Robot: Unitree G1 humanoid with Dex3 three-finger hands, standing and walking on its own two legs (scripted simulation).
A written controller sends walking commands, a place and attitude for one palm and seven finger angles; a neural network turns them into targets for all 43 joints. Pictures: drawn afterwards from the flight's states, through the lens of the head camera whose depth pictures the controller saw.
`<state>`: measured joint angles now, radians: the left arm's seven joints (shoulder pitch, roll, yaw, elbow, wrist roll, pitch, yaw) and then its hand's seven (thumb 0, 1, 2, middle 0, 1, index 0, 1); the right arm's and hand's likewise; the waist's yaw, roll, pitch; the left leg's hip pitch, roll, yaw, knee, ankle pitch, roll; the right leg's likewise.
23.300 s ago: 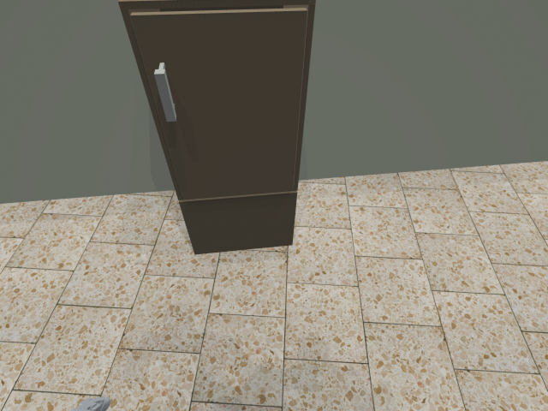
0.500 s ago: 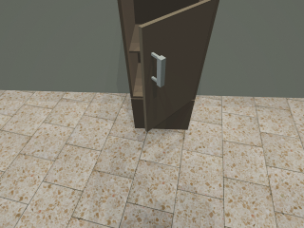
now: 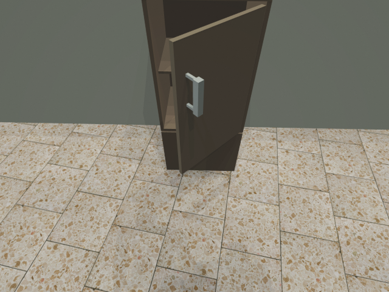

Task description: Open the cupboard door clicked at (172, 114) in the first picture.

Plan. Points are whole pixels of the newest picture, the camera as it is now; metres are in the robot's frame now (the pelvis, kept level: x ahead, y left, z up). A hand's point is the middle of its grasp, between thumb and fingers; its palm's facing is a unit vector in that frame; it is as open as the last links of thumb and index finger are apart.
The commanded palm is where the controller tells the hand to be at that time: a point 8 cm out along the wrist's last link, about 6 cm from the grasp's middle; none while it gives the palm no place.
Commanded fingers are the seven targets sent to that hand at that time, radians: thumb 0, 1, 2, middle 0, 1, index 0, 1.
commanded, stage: look to check the result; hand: left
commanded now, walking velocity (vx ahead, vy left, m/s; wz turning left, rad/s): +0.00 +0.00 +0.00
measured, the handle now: (193, 94) +0.65 +0.04 +0.03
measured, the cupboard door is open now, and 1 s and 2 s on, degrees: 44 44 44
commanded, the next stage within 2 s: walk to a spot facing it in 0.52 s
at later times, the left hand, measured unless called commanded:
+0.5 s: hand out of the picture +0.03 +0.18 -0.17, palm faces +0.03 -0.97 -0.22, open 7.3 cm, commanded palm none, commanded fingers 0.00 0.90 0.90 -0.20 -0.30 -0.20 -0.30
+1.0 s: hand out of the picture +0.08 +0.18 -0.18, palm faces -0.10 -0.97 -0.24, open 7.4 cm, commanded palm none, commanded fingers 0.00 0.90 0.90 -0.20 -0.30 -0.20 -0.30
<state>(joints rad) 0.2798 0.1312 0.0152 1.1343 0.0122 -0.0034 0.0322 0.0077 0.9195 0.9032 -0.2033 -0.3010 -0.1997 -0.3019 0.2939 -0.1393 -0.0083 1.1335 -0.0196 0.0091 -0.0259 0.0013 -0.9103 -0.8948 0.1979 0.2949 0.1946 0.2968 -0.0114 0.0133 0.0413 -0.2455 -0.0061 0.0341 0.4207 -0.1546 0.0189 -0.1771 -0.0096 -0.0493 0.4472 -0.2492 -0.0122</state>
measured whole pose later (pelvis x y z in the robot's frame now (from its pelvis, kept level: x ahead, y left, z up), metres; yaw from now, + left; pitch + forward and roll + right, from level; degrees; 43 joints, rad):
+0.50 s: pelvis +0.02 -0.01 +0.00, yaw +0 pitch -1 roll +0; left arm 0.23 0.18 0.01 1.14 0.01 -0.01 0.02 0.00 0.91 0.90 -0.20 -0.30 -0.20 -0.30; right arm 0.21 -0.19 -0.01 1.14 -0.02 0.00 -0.02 0.00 -0.91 -0.89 0.20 0.30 0.20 0.30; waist 0.00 0.01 0.06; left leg -0.20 0.00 0.02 0.39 -0.16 0.01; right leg -0.13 0.00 -0.06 0.39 -0.25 -0.02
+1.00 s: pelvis +0.02 -0.01 -0.01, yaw -9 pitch +0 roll +1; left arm 0.21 0.20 0.07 1.03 0.02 0.06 0.00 0.01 0.91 0.90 -0.20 -0.30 -0.20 -0.30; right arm 0.17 -0.20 -0.05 1.01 -0.02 0.02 -0.04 0.00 -0.91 -0.89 0.20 0.30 0.20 0.30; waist 0.02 -0.01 0.10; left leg -0.27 0.06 0.17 0.53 -0.27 0.01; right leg -0.31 0.02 0.03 0.71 -0.41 -0.02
